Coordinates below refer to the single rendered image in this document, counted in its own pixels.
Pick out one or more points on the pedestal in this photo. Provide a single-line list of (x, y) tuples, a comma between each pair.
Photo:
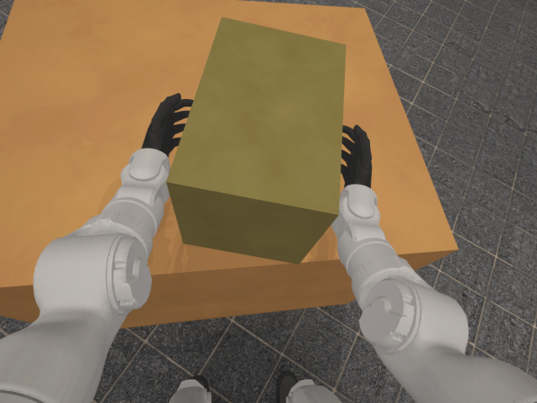
[(80, 81)]

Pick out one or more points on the robot left upper arm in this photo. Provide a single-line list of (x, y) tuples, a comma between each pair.
[(85, 287)]

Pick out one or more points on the robot left hand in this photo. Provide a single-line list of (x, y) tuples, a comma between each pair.
[(162, 129)]

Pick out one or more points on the robot right hand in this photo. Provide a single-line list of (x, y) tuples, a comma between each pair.
[(359, 164)]

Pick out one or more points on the left robot foot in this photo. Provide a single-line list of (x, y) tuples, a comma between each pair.
[(202, 380)]

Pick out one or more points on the left robot forearm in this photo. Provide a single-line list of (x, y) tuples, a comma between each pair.
[(138, 206)]

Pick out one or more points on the left robot thigh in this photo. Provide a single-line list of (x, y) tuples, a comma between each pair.
[(193, 394)]

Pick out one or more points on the robot right upper arm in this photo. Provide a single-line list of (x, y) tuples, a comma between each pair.
[(421, 337)]

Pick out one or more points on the carton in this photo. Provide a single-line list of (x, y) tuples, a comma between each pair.
[(258, 167)]

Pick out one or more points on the right robot forearm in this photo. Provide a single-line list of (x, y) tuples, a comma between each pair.
[(362, 247)]

